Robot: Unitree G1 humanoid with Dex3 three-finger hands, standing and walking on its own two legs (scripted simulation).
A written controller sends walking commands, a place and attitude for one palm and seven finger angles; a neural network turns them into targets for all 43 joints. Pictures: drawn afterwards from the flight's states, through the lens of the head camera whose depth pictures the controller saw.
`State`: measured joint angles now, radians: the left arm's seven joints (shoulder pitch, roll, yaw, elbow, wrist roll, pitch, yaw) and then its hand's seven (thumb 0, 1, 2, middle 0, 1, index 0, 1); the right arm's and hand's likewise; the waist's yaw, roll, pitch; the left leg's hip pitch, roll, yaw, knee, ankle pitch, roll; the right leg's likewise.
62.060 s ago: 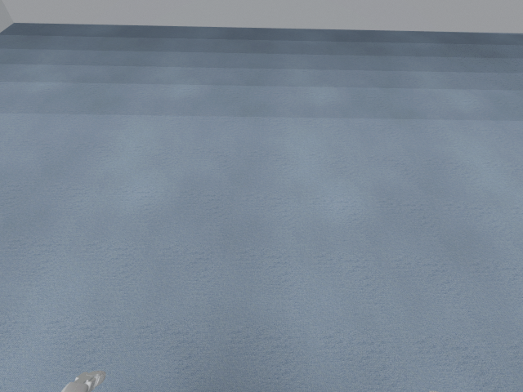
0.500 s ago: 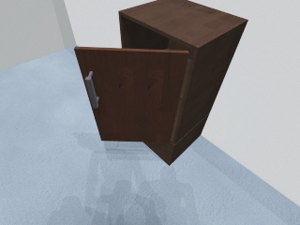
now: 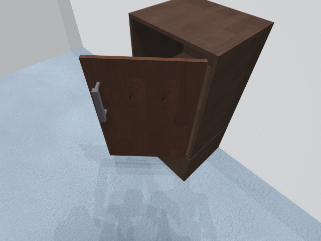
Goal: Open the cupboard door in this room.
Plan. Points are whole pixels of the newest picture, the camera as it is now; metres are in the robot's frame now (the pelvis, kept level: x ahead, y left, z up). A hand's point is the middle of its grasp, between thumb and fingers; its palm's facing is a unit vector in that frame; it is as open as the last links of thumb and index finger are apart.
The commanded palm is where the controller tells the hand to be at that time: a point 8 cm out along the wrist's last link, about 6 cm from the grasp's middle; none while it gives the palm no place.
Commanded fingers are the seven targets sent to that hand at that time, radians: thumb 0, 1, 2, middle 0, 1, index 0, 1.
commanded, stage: come to a stop and stand still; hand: left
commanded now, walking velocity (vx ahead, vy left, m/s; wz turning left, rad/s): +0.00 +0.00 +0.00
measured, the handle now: (100, 102) +0.57 +0.27 -0.03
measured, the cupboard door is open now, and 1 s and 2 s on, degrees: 45 45 45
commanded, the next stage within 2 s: look again from close up in 0.30 s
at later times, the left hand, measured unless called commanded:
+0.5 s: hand out of the picture +0.01 +0.18 -0.17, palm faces +0.02 -0.98 -0.21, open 7.4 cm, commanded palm none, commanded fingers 0.00 0.90 0.90 -0.20 -0.30 -0.20 -0.30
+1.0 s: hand out of the picture -0.01 +0.16 -0.18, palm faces +0.04 -0.98 -0.18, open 7.4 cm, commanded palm none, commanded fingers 0.00 0.90 0.90 -0.20 -0.30 -0.20 -0.30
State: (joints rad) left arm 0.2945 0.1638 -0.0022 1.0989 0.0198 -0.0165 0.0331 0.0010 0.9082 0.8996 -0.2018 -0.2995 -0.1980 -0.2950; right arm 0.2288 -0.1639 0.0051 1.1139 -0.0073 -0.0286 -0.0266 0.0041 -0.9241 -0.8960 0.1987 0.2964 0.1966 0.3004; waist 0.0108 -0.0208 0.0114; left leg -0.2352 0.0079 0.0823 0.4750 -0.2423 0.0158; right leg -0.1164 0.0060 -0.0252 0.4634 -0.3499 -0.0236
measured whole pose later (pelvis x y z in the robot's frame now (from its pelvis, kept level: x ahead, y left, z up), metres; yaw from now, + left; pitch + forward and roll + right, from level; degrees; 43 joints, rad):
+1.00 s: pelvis +0.01 -0.01 +0.00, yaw +0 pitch -1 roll +1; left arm 0.32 0.15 0.00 1.12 0.02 -0.01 0.04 0.00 0.91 0.90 -0.20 -0.30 -0.20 -0.30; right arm 0.25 -0.15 0.01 1.16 -0.01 -0.02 -0.03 0.00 -0.92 -0.90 0.20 0.30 0.20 0.30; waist 0.01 -0.02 0.02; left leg -0.19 0.01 0.08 0.43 -0.23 0.00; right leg -0.07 0.01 -0.03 0.41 -0.33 -0.03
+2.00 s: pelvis +0.04 +0.00 +0.00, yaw +0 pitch -3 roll +0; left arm 0.24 0.16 0.00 1.03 0.02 0.00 0.04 0.00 0.93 0.90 -0.20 -0.30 -0.20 -0.30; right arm 0.28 -0.17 -0.02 1.05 -0.01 0.00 -0.02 0.00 -0.92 -0.90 0.20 0.30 0.20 0.30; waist -0.03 0.02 0.00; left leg -0.22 0.04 0.10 0.54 -0.28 0.00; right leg -0.20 -0.03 -0.05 0.55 -0.31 0.00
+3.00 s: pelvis +0.03 +0.01 +0.00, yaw +0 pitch -2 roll +0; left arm 0.33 0.13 -0.01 1.11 0.02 -0.02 0.04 0.00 0.91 0.90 -0.20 -0.30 -0.20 -0.29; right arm 0.31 -0.12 0.00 1.14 -0.01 -0.02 -0.02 0.00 -0.92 -0.90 0.20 0.30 0.20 0.30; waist 0.01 -0.01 0.02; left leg -0.20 0.02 0.10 0.44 -0.21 0.02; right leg -0.17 -0.04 -0.05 0.43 -0.23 0.02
